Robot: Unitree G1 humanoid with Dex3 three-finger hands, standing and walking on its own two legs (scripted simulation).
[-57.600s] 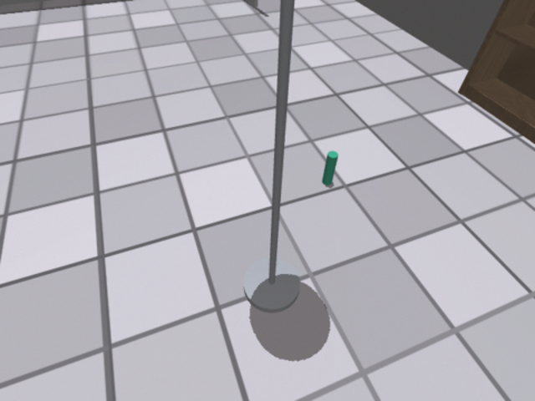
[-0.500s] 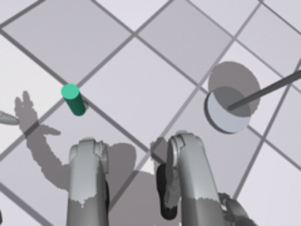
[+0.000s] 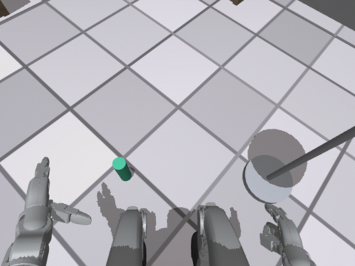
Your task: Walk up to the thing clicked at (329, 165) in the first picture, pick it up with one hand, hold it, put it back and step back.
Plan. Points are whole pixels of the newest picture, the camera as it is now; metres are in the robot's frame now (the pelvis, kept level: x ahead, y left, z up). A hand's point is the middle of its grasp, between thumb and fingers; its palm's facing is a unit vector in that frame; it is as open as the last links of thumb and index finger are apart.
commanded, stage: home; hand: left
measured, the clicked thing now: (122, 170) +0.46 +0.20 -0.50
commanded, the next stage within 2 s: none
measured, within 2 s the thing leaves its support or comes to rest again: neither
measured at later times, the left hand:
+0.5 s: hand (54, 219) +0.22 +0.20 +0.07, palm faces +0.13 -0.94 -0.31, open 17.6 cm
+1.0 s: hand (54, 226) +0.21 +0.19 +0.08, palm faces +0.13 -0.95 -0.29, open 17.7 cm
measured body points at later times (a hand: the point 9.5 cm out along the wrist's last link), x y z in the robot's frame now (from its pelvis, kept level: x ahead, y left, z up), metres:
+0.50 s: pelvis +0.05 +0.01 +0.12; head +0.07 +0.01 +0.57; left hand +0.21 +0.24 +0.09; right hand +0.21 -0.23 +0.05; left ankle +0.04 +0.13 -0.56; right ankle +0.07 -0.13 -0.56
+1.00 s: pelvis +0.04 +0.01 +0.13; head +0.06 +0.01 +0.58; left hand +0.20 +0.24 +0.10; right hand +0.20 -0.23 +0.06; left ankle +0.04 +0.13 -0.56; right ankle +0.07 -0.13 -0.56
